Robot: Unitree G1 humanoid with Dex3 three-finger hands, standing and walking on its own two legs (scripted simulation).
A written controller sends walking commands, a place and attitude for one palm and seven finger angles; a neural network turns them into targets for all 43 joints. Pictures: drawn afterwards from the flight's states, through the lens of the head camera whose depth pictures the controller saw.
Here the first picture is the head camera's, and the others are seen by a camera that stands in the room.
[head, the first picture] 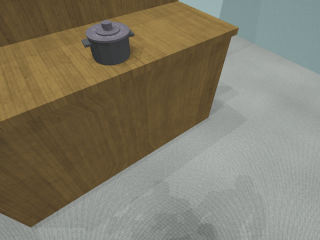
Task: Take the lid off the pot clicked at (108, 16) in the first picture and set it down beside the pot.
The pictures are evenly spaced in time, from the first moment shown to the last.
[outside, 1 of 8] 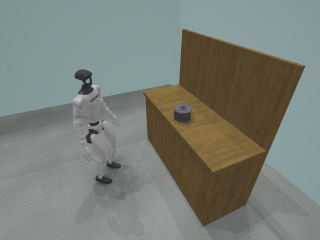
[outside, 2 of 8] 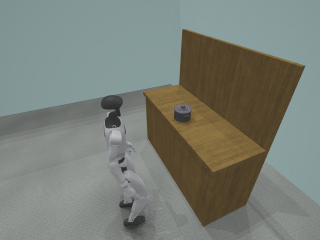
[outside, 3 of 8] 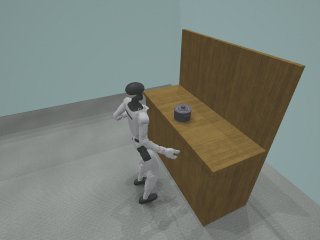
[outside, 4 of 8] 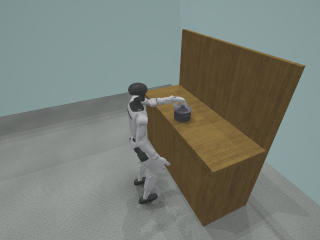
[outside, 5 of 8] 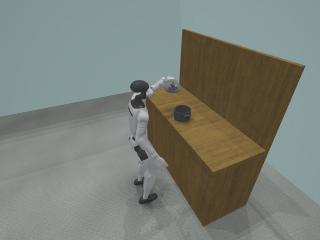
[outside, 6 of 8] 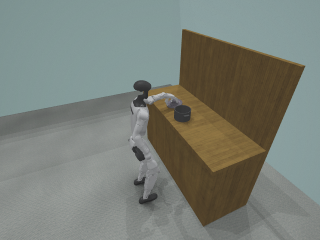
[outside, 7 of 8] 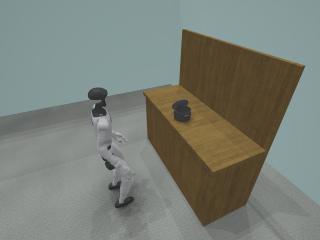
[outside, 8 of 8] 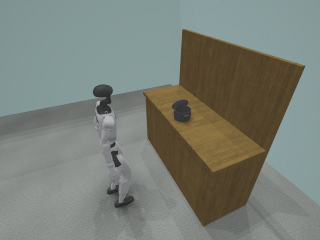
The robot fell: no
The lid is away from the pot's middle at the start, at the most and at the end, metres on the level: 0.00 0.26 0.12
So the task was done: no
